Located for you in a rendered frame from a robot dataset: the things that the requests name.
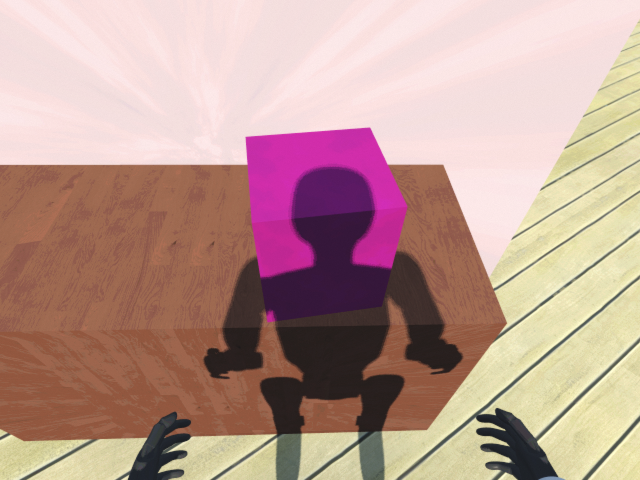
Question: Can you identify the robot right hand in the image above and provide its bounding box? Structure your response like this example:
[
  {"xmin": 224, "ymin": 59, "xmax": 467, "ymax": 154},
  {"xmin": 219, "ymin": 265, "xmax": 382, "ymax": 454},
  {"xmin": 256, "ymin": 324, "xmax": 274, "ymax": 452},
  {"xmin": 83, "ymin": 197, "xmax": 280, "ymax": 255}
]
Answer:
[{"xmin": 476, "ymin": 408, "xmax": 558, "ymax": 480}]

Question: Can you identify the pedestal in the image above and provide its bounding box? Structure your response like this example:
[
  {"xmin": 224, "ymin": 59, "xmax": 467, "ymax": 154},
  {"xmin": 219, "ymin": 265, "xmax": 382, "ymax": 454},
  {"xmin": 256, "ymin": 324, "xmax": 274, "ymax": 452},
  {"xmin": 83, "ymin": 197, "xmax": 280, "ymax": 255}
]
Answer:
[{"xmin": 0, "ymin": 165, "xmax": 507, "ymax": 441}]

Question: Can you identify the carton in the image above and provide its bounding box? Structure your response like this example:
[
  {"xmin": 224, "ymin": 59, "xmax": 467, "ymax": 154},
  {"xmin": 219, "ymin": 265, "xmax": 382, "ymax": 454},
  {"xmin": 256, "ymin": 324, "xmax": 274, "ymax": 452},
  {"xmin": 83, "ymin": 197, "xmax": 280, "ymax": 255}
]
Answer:
[{"xmin": 246, "ymin": 127, "xmax": 407, "ymax": 322}]

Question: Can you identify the robot left hand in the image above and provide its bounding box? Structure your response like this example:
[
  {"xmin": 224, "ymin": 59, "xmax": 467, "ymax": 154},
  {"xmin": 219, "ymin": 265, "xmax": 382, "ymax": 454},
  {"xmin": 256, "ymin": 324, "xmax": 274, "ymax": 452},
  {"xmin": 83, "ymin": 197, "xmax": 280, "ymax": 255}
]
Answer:
[{"xmin": 128, "ymin": 412, "xmax": 191, "ymax": 480}]

